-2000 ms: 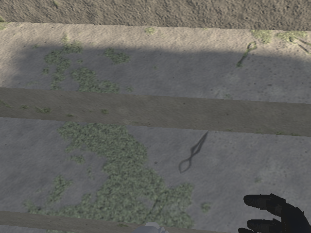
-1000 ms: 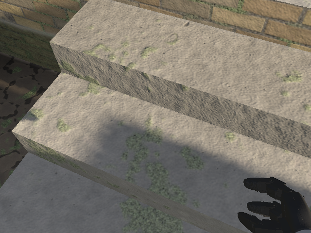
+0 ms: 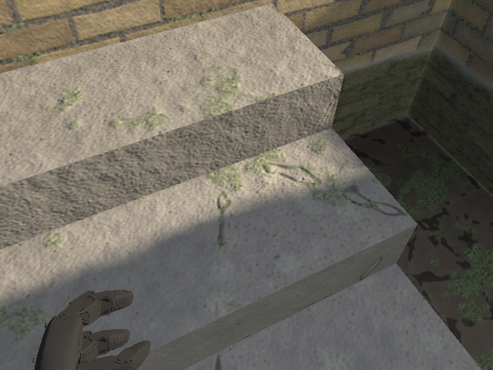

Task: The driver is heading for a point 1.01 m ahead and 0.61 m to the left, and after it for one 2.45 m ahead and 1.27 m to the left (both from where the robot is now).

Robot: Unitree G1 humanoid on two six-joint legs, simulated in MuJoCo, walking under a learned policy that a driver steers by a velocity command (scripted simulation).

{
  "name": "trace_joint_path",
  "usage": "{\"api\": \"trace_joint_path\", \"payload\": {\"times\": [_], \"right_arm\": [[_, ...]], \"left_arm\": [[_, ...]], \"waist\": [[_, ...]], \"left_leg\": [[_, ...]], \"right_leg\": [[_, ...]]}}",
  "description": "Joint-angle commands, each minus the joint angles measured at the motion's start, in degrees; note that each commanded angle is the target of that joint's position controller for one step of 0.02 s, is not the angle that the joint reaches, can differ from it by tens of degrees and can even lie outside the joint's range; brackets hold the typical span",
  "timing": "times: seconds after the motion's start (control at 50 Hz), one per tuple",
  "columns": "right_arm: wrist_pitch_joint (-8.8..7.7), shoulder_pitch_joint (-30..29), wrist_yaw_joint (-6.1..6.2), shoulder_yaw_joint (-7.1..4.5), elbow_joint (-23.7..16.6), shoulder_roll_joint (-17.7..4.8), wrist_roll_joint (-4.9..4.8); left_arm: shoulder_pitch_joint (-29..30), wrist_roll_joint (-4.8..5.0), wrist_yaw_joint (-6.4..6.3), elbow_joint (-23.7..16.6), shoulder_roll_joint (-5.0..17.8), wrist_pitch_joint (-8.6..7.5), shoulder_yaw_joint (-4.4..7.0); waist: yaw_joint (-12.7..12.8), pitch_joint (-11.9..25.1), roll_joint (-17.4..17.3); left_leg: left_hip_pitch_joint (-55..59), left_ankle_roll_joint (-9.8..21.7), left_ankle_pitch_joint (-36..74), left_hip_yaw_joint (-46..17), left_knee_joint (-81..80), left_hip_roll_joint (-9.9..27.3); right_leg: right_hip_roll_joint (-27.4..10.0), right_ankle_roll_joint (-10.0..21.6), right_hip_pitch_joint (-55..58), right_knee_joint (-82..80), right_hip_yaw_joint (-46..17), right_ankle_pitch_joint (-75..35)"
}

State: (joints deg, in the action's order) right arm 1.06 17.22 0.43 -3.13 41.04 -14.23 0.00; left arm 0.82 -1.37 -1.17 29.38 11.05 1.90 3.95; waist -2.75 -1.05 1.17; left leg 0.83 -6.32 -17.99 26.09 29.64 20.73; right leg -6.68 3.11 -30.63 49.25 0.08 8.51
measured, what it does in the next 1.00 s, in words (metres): walks ahead, turning left: right foot, then left foot 0.18 m higher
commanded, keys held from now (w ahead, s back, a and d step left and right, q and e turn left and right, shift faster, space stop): q+shift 0.60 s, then w+q+shift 0.18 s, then q+shift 0.22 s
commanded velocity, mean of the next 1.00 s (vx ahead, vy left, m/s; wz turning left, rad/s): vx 0.13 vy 0.00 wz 0.79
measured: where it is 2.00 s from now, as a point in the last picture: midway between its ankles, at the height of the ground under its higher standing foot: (157, 297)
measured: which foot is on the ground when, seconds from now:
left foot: down 0.00-0.00, up 0.02-0.46, down 0.48-1.00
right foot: up 0.00-0.00, down 0.02-0.48, up 0.50-1.00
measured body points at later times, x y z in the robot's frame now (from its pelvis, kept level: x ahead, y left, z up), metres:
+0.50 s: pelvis +0.10 -0.01 +0.04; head +0.14 -0.01 +0.48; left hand +0.08 +0.26 -0.09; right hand +0.39 -0.14 -0.03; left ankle +0.15 +0.09 -0.55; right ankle +0.04 -0.19 -0.69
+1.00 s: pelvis +0.30 +0.05 +0.19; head +0.31 +0.08 +0.64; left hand +0.38 +0.35 +0.14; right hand +0.46 -0.17 +0.07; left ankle +0.15 +0.08 -0.55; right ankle +0.47 +0.02 -0.27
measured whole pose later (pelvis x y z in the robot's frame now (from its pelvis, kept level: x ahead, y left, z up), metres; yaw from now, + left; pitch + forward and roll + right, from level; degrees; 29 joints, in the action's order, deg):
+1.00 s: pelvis +0.30 +0.05 +0.19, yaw +46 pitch +4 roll -1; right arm -4.7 27.1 3.0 -4.3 48.2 -12.5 0.1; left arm 1.2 -4.0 0.4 28.1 7.4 -0.6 -1.5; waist -5.2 0.2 1.4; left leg -7.1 4.3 -18.9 -23.6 24.6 -8.5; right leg -0.3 2.2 -73.2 110.7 -3.4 30.2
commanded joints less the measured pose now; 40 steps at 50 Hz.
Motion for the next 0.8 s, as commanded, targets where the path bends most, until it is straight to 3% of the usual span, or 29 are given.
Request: {"api": "trace_joint_path", "payload": {"times": [0.02, 0.04, 0.06, 0.08, 0.1, 0.12, 0.16, 0.2, 0.24, 0.28, 0.34, 0.36, 0.38, 0.4, 0.42, 0.44, 0.46, 0.48, 0.5, 0.52, 0.54, 0.56, 0.58, 0.6, 0.62, 0.68, 0.72, 0.74, 0.8], "right_arm": [[0.41, -2.0, 0.54, -2.00, -4.0, -5.0, -2.60], [-0.54, 2.6, 1.12, -0.12, -6.2, 4.5, -2.92], [-1.04, -0.1, 1.12, -0.87, -4.8, 2.5, -2.74], [0.01, -4.1, 2.18, -0.33, -7.2, 5.0, -1.23], [0.53, -8.6, 2.06, -0.97, -9.3, 3.4, 0.01], [0.98, -11.6, 1.73, -2.22, -9.1, 0.4, 0.60], [2.25, -11.7, 1.02, -3.80, -9.1, -2.1, 0.91], [3.05, -16.4, 1.56, -2.86, -11.6, 1.2, 1.61], [3.77, -19.6, 2.07, -1.79, -13.7, 3.0, 2.34], [4.53, -22.3, 2.09, -0.78, -16.2, 5.2, 3.09], [5.48, -26.2, 1.86, 0.37, -19.8, 5.4, 2.17], [5.88, -25.1, 1.30, 1.17, -21.6, 5.9, 1.75], [6.00, -26.5, 0.74, 2.05, -22.5, 7.2, 1.18], [5.87, -24.3, 0.81, 2.20, -22.3, 7.6, 0.33], [5.76, -17.4, 1.57, 1.24, -18.3, 5.1, -0.50], [5.77, -10.4, 1.95, 0.89, -16.3, 3.4, -0.61], [4.88, -4.1, 2.70, 0.54, -14.4, 1.5, -0.72], [4.12, 0.7, 3.08, -1.05, -13.1, -2.2, -0.45], [3.73, -2.0, 3.45, -3.28, -13.9, -9.0, -0.20], [4.55, -9.7, 3.46, -6.11, -17.6, -15.6, 1.00], [3.49, -16.1, 2.72, -5.69, -17.6, -14.9, 1.86], [2.80, -19.0, 2.36, -4.31, -15.5, -10.6, 1.75], [1.55, -19.2, 2.05, -3.42, -12.1, -6.7, 1.32], [0.44, -19.0, 1.67, -2.45, -9.5, -3.7, 1.19], [-0.27, -17.1, 0.89, -2.27, -7.2, -2.9, 1.93], [-2.56, -7.3, 0.43, -2.32, -2.3, -3.8, 0.59], [-2.76, -1.9, 1.78, -2.51, -0.7, -4.3, -0.33], [-3.25, -1.4, 1.86, -2.51, -1.8, -4.5, -0.39], [-4.66, 2.1, 1.83, -3.17, -0.9, -6.0, 0.24]], "left_arm": [[-21.4, -3.58, 1.62, 7.5, 7.1, -4.54, 2.68], [-27.9, -2.83, 1.46, 6.2, 13.1, -4.45, 2.86], [-32.6, -0.35, 0.29, 5.5, 18.9, -4.01, 4.48], [-20.7, 0.20, 0.32, 2.4, 17.9, -4.15, 3.55], [-9.5, 1.23, 0.71, 1.5, 14.4, -4.25, 2.39], [-6.2, 1.29, 0.46, 1.8, 9.5, -4.58, 0.92], [-9.9, 1.08, -1.05, 3.1, 6.4, -4.80, -0.19], [-19.3, -0.15, -1.30, 7.0, 8.5, -5.56, 0.94], [-24.5, -1.09, -1.82, 10.0, 8.0, -5.99, 1.21], [-25.9, -1.08, -2.01, 11.7, 5.9, -6.04, 0.68], [-22.2, -1.24, -1.76, 12.4, 8.2, -4.79, 1.17], [-18.9, -0.83, -2.58, 11.8, 10.2, -3.91, 1.20], [-17.4, -0.49, -3.03, 11.4, 11.8, -3.45, 1.53], [-15.6, -0.56, -3.01, 9.9, 15.3, -3.59, 2.01], [-14.6, 0.52, -2.08, 9.3, 18.8, -3.39, 2.54], [-13.6, 1.80, -0.91, 9.5, 20.9, -3.69, 2.91], [-12.0, 3.40, 0.97, 9.5, 20.5, -3.80, 2.73], [-11.6, 4.30, 2.65, 8.6, 19.0, -3.78, 2.58], [-7.9, 3.10, 5.05, 4.1, 12.6, -3.84, 1.45], [-5.4, -1.35, 6.03, -1.0, 9.2, -3.55, 1.25], [-6.7, -3.56, 4.56, -3.5, 3.0, -3.50, 0.05], [-7.0, -3.16, 2.96, -4.5, 0.7, -3.37, -0.98], [-8.4, -3.25, 1.02, -3.8, 0.0, -3.44, -1.54], [-11.3, -3.24, -0.20, -2.4, 0.5, -3.15, -1.73], [-13.9, -3.68, -0.66, -1.4, 0.3, -2.69, -2.04], [-11.4, -3.87, -0.16, -1.0, 1.2, -2.81, -2.93], [-5.2, -3.99, 1.16, -1.9, -0.1, -3.20, -3.91], [-5.0, -3.55, 1.40, -0.6, 1.0, -3.38, -3.44], [0.4, -2.92, 2.27, -1.2, -1.7, -4.05, -4.11]], "waist": [[9.7, 4.8, 8.1], [7.5, 14.7, 15.2], [13.4, 23.2, 13.2], [9.7, 20.7, 14.2], [3.7, 11.0, 18.4], [2.3, 5.3, 17.2], [1.3, 4.3, 12.9], [3.2, 4.4, 12.0], [3.8, 3.6, 8.6], [2.1, 1.3, 5.5], [-0.1, -2.0, 4.2], [-2.4, -2.5, 6.0], [-2.1, -1.4, 6.9], [-2.2, 2.1, 8.9], [-2.4, 7.7, 7.3], [-4.3, 12.7, 11.1], [-5.5, 18.5, 11.8], [-7.3, 20.8, 10.0], [-7.7, 16.8, -7.9], [-5.3, 19.4, -10.5], [0.6, 14.4, -9.3], [3.8, 7.3, -8.9], [6.8, -1.0, -7.5], [8.6, -3.3, -6.4], [9.8, -1.9, -7.7], [6.7, 1.0, -5.9], [2.7, 1.7, -4.9], [1.5, 3.5, -2.4], [-1.2, 3.5, -3.9]], "left_leg": [[-25.6, 7.1, -13.6, -10.3, 32.7, -14.7], [-41.4, 4.0, -26.6, -27.0, 54.0, -20.9], [-40.1, 2.6, -20.0, -34.7, 69.4, -23.7], [-38.7, 1.3, -9.4, -33.6, 75.5, -21.5], [-41.2, 1.1, -6.2, -29.8, 78.4, -18.5], [-43.0, 1.9, -5.8, -28.3, 81.7, -19.5], [-46.1, 3.0, -6.5, -27.2, 87.3, -21.7], [-58.8, 5.8, -12.5, -27.6, 96.4, -22.6], [-67.9, 8.5, -15.4, -28.7, 103.0, -22.0], [-74.4, 9.8, -16.7, -29.9, 108.5, -21.1], [-70.1, 8.2, -13.3, -22.5, 91.8, -20.2], [-64.7, 8.6, -17.5, -20.8, 74.7, -17.5], [-56.3, 9.2, -19.2, -18.7, 61.4, -17.2], [-47.2, 10.6, -21.0, -18.2, 53.7, -18.3], [-39.0, 11.3, -25.3, -11.7, 54.8, -22.0], [-34.6, 12.8, -23.8, -12.1, 55.5, -22.8], [-25.8, 14.5, -17.3, -15.9, 50.0, -24.8], [-19.1, 17.2, -18.6, -25.1, 37.8, -27.7], [-15.9, 24.3, -26.8, -57.1, 14.5, -19.9], [-20.0, 28.3, -33.5, -90.7, -8.4, -14.4], [-25.7, 26.0, -31.3, -89.8, -14.1, -10.8], [-34.2, 22.6, -33.8, -82.7, -11.4, -12.1], [-40.7, 18.6, -29.5, -70.7, -5.1, -15.9], [-44.4, 17.2, -22.4, -60.2, 0.3, -20.1], [-42.1, 17.4, -21.1, -51.9, 2.5, -22.3], [-33.5, 19.6, -23.9, -50.5, -0.4, -23.6], [-28.3, 20.7, -25.6, -53.4, -3.5, -23.7], [-25.1, 20.8, -24.7, -55.7, -4.8, -22.5], [-15.6, 24.0, -23.0, -62.9, -8.0, -19.5]], "right_leg": [[-1.1, -2.8, 39.4, -28.2, 2.8, -50.6], [-18.7, 2.0, 53.6, -8.9, -8.9, -111.2], [-23.1, 6.5, 47.1, -17.5, -11.3, -107.8], [-24.7, 10.6, 32.2, -23.7, -15.3, -74.5], [-22.4, 10.5, 24.2, -25.8, -12.8, -56.3], [-19.5, 8.9, 20.8, -26.4, -9.4, -51.1], [-18.7, 7.3, 21.3, -28.2, -4.0, -43.8], [-20.3, 6.9, 30.5, -29.2, -3.1, -36.6], [-22.1, 6.7, 35.3, -31.9, -1.2, -24.5], [-22.4, 5.8, 34.7, -33.0, 1.3, -20.1], [-16.2, 4.5, 26.9, -40.0, 10.9, -11.3], [-13.3, 3.8, 25.2, -42.1, 14.7, -19.8], [-10.1, 3.4, 23.8, -43.3, 17.4, -21.0], [-9.7, 3.2, 25.2, -41.6, 19.0, -36.4], [-10.6, 4.8, 27.9, -34.6, 20.9, -63.2], [-13.3, 5.2, 32.5, -26.6, 20.3, -85.7], [-14.6, 4.4, 32.8, -16.3, 18.5, -91.5], [-13.2, 2.2, 28.2, -1.0, 15.9, -82.5], [-2.5, -1.9, 3.6, 23.4, 12.0, -23.0], [9.5, -5.1, -10.2, 49.3, -3.2, 9.6], [9.2, -4.6, -16.0, 63.3, -10.6, 6.6], [8.2, -4.0, -16.9, 64.1, -9.8, 0.9], [6.5, -3.1, -18.3, 62.7, -8.5, -3.7], [6.0, -2.5, -17.5, 62.0, -7.7, -5.0], [5.5, -2.0, -18.5, 60.0, -7.6, -4.9], [4.5, -1.9, -23.2, 53.2, -5.4, 0.7], [3.9, -2.7, -26.5, 48.3, -2.5, 6.5], [3.7, -3.1, -26.6, 46.8, -1.9, 4.5], [4.4, -2.6, -36.9, 53.5, -2.2, 3.6]]}}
